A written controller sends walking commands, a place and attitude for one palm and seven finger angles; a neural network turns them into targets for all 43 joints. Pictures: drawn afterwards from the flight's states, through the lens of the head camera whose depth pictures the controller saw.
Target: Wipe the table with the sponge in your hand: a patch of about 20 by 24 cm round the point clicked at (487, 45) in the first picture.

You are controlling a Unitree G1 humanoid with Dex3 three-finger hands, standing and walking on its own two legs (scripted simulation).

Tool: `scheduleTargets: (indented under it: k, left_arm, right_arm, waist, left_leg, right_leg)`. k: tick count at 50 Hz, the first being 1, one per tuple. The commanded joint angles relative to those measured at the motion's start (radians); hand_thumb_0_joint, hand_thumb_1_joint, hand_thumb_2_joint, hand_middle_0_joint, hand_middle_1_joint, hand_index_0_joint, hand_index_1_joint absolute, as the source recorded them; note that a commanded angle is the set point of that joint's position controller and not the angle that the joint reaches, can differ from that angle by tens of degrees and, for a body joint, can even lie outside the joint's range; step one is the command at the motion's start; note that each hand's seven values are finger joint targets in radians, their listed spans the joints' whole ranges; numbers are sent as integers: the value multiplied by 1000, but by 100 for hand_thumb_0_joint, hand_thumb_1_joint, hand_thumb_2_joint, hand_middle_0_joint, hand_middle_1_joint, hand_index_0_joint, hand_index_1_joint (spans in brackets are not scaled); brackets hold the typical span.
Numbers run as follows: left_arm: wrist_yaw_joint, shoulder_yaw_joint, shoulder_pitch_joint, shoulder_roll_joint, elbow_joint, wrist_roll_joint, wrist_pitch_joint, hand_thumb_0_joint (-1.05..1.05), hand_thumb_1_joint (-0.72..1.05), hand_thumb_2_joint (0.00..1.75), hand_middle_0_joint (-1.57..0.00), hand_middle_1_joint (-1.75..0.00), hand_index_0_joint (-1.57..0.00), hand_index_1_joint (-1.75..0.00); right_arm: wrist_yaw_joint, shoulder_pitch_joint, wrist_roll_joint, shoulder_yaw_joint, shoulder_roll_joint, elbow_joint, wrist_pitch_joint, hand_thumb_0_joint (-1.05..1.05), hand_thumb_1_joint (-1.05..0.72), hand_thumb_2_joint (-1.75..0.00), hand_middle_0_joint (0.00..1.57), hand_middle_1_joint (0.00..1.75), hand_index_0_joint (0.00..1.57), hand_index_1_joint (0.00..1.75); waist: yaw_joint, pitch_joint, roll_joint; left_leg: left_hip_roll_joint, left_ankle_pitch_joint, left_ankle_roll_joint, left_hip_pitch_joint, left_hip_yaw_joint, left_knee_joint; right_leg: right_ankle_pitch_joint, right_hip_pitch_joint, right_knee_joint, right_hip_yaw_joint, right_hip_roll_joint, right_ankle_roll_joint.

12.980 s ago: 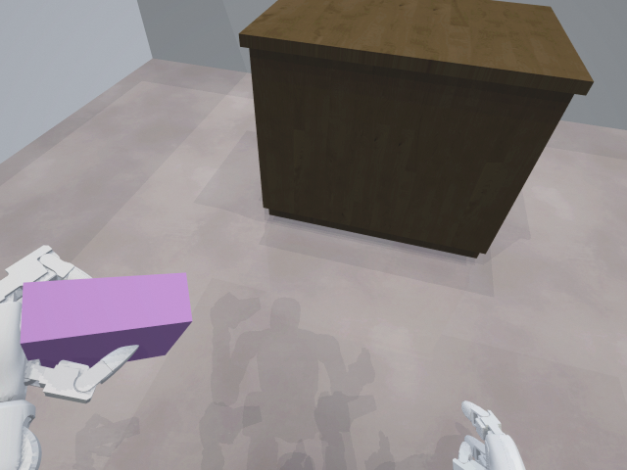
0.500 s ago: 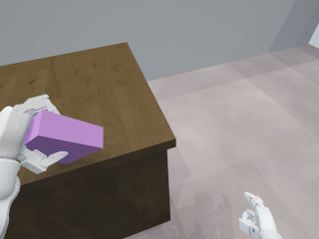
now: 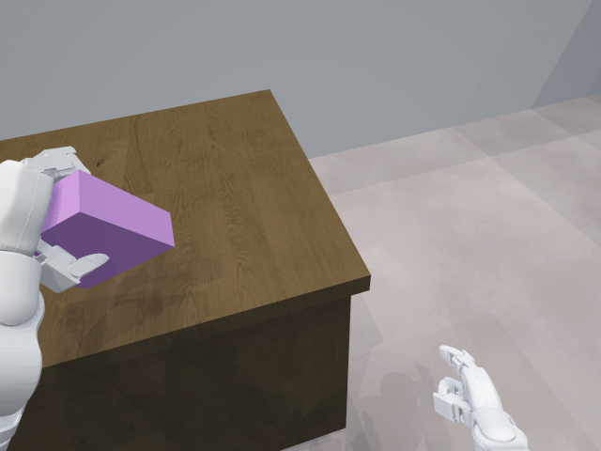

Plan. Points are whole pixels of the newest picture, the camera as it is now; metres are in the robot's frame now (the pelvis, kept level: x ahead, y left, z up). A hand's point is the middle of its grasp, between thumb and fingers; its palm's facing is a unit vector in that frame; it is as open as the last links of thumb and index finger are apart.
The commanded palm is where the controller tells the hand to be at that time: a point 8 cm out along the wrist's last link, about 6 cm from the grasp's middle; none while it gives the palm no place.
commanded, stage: turn the palm down, sponge in hand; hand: left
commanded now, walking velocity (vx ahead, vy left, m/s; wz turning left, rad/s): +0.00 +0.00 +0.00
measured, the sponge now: (100, 243) +0.26 +0.28 +0.19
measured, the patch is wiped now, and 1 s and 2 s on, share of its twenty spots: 0.00 0.00 0.00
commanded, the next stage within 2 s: move the sponge above the wiping area in 0.92 s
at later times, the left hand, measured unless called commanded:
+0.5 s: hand (77, 228) +0.23 +0.26 +0.25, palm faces +0.36 -0.10 -0.93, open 8.9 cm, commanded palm +0.17 +0.25 +0.30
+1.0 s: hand (125, 256) +0.22 +0.21 +0.22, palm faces +0.31 -0.11 -0.94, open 8.9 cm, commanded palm +0.16 +0.22 +0.30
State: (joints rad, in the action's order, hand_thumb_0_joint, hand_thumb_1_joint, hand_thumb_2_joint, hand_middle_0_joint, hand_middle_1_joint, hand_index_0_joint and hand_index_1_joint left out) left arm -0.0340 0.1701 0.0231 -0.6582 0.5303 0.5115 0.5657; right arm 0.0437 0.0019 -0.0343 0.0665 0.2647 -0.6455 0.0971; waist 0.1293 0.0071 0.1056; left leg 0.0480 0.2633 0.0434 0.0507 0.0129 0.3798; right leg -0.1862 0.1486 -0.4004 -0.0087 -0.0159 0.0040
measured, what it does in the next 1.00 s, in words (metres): shifts its weight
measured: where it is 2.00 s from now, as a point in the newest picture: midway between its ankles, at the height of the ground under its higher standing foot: outside the picture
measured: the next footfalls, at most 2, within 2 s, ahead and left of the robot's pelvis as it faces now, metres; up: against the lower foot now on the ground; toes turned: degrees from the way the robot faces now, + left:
none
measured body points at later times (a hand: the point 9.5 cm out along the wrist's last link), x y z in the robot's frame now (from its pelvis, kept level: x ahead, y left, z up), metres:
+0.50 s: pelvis -0.03 -0.03 +0.00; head -0.04 -0.09 +0.44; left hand +0.21 +0.26 +0.30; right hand +0.23 -0.21 -0.08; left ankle -0.03 +0.09 -0.74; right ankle +0.02 -0.13 -0.74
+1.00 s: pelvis -0.03 -0.06 -0.01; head -0.06 -0.13 +0.44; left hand +0.20 +0.21 +0.27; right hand +0.23 -0.26 -0.09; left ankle -0.03 +0.09 -0.74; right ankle +0.02 -0.13 -0.74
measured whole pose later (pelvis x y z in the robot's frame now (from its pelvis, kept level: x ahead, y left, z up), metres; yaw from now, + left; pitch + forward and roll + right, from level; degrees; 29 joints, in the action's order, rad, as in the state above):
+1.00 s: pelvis -0.03 -0.06 -0.01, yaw -1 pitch -6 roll +2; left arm -0.09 0.04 -0.04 -0.62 0.39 0.70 0.56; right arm 0.06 0.00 -0.05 0.06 0.31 -0.64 0.10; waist 0.12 0.02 0.14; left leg 0.00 0.24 -0.02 0.08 0.01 0.42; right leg -0.19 0.21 -0.49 -0.02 0.03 -0.07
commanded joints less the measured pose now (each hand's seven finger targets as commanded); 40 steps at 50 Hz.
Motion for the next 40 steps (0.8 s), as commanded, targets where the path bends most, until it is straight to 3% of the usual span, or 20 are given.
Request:
scheduleTargets:
  k: [1,2,5,7,11,12,13,16,17,19,22,26,27,30,31,32,33,36,37,40]
  left_arm:
    - [-40,51,-232,-164,110,73,55,0,10,130,-120,-160,-120,-160]
    - [-53,11,-287,-146,155,85,42,0,10,130,-120,-160,-120,-160]
    - [-74,22,-314,-209,169,139,30,0,10,130,-120,-160,-120,-160]
    - [-76,24,-414,-232,221,185,18,0,10,130,-120,-160,-120,-160]
    - [-51,151,-431,-379,173,248,15,0,10,130,-120,-160,-120,-160]
    - [-50,94,-463,-313,160,248,8,0,10,130,-120,-160,-120,-160]
    - [-43,123,-424,-337,103,232,8,0,10,130,-120,-160,-120,-160]
    - [-57,108,-377,-298,30,217,38,0,10,130,-120,-160,-120,-160]
    - [-67,44,-375,-226,12,207,36,0,10,130,-120,-160,-120,-160]
    - [-77,44,-303,-225,-15,193,33,0,10,130,-120,-160,-120,-160]
    - [-89,-22,-283,-154,-11,203,36,0,10,130,-120,-160,-120,-160]
    - [-55,61,-336,-275,102,253,13,0,10,130,-120,-160,-120,-160]
    - [-48,32,-382,-245,140,260,-1,0,10,130,-120,-160,-120,-160]
    - [-16,114,-410,-345,144,275,-31,0,10,130,-120,-160,-120,-160]
    - [-7,154,-421,-389,141,289,-26,0,10,130,-120,-160,-120,-160]
    - [-2,92,-452,-319,134,290,-32,0,10,130,-120,-160,-120,-160]
    - [8,123,-426,-344,92,274,-42,0,10,130,-120,-160,-120,-160]
    - [8,118,-373,-316,-9,263,-25,0,10,130,-120,-160,-120,-160]
    - [0,54,-378,-247,-29,252,-25,0,10,130,-120,-160,-120,-160]
    - [-14,38,-305,-223,-83,223,-21,0,10,130,-120,-160,-120,-160]
  right_arm:
    - [4,-239,-22,-35,124,183,-29,0,-90,-90,20,30,20,30]
    - [2,-227,-17,-31,118,191,-35,0,-90,-90,20,30,20,30]
    - [13,-231,-9,-34,125,195,-35,0,-90,-90,20,30,20,30]
    - [12,-252,-7,-18,108,209,-42,0,-90,-90,20,30,20,30]
    - [9,-281,3,-18,119,190,-23,0,-90,-90,20,30,20,30]
    - [3,-272,3,-7,96,194,-27,0,-90,-90,20,30,20,30]
    - [4,-255,3,-15,99,171,-17,0,-90,-90,20,30,20,30]
    - [-1,-283,-12,-14,105,179,-7,0,-90,-90,20,30,20,30]
    - [-4,-260,-15,-8,97,182,-8,0,-90,-90,20,30,20,30]
    - [-2,-244,-19,-18,109,183,-1,0,-90,-90,20,30,20,30]
    - [-3,-252,-34,-6,103,210,-15,0,-90,-90,20,30,20,30]
    - [8,-295,-21,-16,111,217,-35,0,-90,-90,20,30,20,30]
    - [5,-293,-18,-11,97,227,-51,0,-90,-90,20,30,20,30]
    - [17,-288,-1,-25,97,196,-56,0,-90,-90,20,30,20,30]
    - [19,-300,1,-28,105,190,-58,0,-90,-90,20,30,20,30]
    - [13,-296,-2,-18,84,199,-66,0,-90,-90,20,30,20,30]
    - [17,-274,0,-26,88,172,-59,0,-90,-90,20,30,20,30]
    - [17,-280,-8,-35,100,172,-50,0,-90,-90,20,30,20,30]
    - [13,-272,-13,-27,93,174,-52,0,-90,-90,20,30,20,30]
    - [16,-260,-19,-33,104,173,-42,0,-90,-90,20,30,20,30]
  waist:
    - [-14,-159,-24]
    - [-21,-181,-21]
    - [-13,-215,-16]
    - [-6,-254,13]
    - [35,-274,67]
    - [27,-269,30]
    - [27,-242,25]
    - [29,-191,-2]
    - [11,-167,-58]
    - [8,-142,-89]
    - [-4,-124,-116]
    - [16,-206,-42]
    - [17,-254,-43]
    - [31,-269,-22]
    - [40,-264,18]
    - [31,-271,-11]
    - [28,-232,-14]
    - [27,-168,-42]
    - [14,-148,-91]
    - [6,-97,-121]
  left_leg:
    - [-56,-443,-47,87,-37,-69]
    - [-53,-439,-45,73,-39,-72]
    - [-46,-375,-27,69,-45,-87]
    - [-42,-351,-20,76,-49,-85]
    - [-36,-330,-18,118,-73,-86]
    - [-28,-357,-19,107,-49,-78]
    - [-29,-340,-24,108,-50,-87]
    - [-27,-311,-26,130,-42,-84]
    - [-30,-313,-26,132,-24,-83]
    - [-35,-276,-23,140,-21,-86]
    - [-33,-207,-16,157,-5,-77]
    - [-20,-161,-8,150,-22,-63]
    - [-9,-191,-5,149,-4,-47]
    - [5,-173,-6,142,-18,-38]
    - [4,-158,-10,143,-29,-31]
    - [7,-178,-12,145,-9,-23]
    - [5,-163,-13,140,-18,-34]
    - [1,-132,-20,166,-19,-23]
    - [-2,-130,-15,171,-2,-22]
    - [-8,-102,-10,183,1,-23]
  right_leg:
    - [188,-126,9,-4,49,-53]
    - [180,-137,8,-13,40,-52]
    - [137,-148,11,-3,43,-50]
    - [102,-171,-7,5,45,-60]
    - [89,-215,-23,59,58,-77]
    - [99,-209,-23,39,41,-77]
    - [94,-205,-8,48,43,-76]
    - [93,-162,13,61,47,-71]
    - [99,-153,13,28,34,-61]
    - [92,-141,24,25,31,-49]
    - [21,-109,29,25,27,-40]
    - [-33,-140,17,80,30,-48]
    - [-12,-186,-4,73,13,-48]
    - [-37,-202,1,120,13,-51]
    - [-66,-185,8,160,21,-64]
    - [-56,-202,-5,135,8,-59]
    - [-68,-185,16,145,17,-60]
    - [-100,-145,39,185,13,-61]
    - [-103,-138,44,152,2,-47]
    - [-119,-109,64,137,-3,-30]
